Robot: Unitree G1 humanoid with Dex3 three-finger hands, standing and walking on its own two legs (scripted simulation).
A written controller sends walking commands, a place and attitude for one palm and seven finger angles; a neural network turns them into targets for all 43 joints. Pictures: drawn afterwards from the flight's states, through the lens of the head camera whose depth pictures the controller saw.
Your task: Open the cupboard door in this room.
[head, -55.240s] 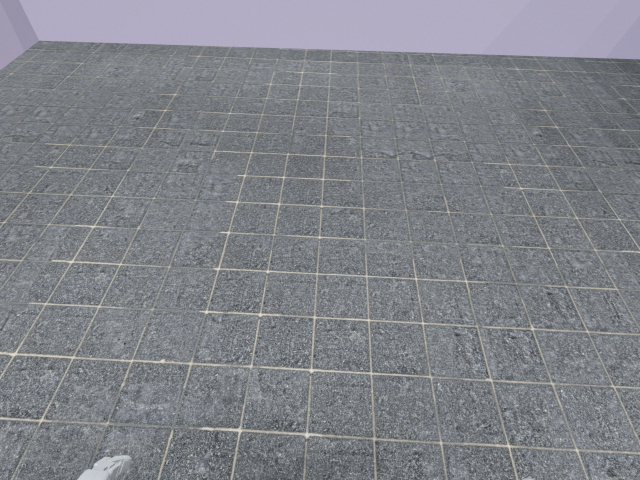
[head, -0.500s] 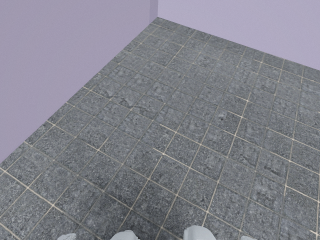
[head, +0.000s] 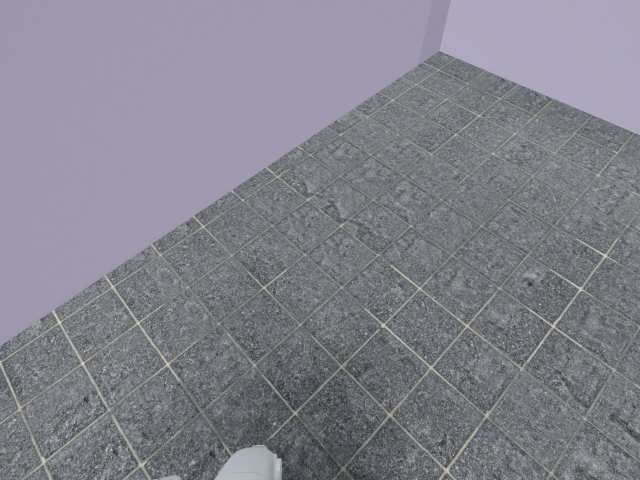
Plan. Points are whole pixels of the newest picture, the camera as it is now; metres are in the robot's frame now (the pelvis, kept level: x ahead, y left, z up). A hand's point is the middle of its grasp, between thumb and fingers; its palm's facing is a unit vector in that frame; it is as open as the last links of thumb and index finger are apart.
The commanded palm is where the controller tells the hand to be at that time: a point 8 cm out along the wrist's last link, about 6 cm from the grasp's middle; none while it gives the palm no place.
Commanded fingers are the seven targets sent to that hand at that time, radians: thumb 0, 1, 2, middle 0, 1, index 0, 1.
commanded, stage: turn to face it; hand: left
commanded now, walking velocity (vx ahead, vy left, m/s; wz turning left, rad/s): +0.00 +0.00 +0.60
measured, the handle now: out of the picture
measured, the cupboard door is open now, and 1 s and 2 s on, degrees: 49 49 49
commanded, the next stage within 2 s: none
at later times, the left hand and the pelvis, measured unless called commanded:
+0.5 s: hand out of the picture +0.06 +0.23 -0.16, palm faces +0.28 -0.92 -0.28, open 7.4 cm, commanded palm none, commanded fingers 0.00 0.90 0.90 -0.20 -0.30 -0.20 -0.30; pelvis +0.01 -0.01 -0.01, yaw +16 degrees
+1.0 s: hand out of the picture -0.07 +0.18 -0.19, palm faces +0.61 -0.76 -0.24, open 7.3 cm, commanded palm none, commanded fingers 0.00 0.90 0.90 -0.20 -0.30 -0.20 -0.30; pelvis +0.02 -0.02 -0.02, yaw +37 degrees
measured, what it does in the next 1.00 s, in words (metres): steps on the spot, turning left: left foot, then right foot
